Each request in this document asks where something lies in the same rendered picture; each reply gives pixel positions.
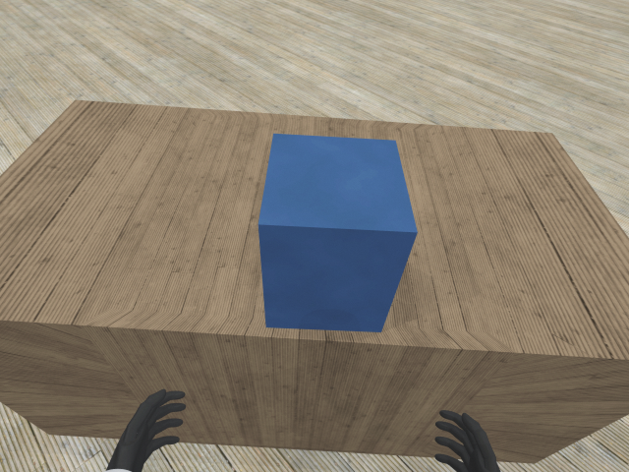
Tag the robot right hand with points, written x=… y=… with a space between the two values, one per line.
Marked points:
x=476 y=451

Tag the pedestal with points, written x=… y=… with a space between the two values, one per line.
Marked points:
x=130 y=263

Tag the carton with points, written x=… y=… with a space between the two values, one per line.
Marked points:
x=336 y=229

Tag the robot left hand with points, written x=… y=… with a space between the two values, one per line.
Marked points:
x=136 y=444

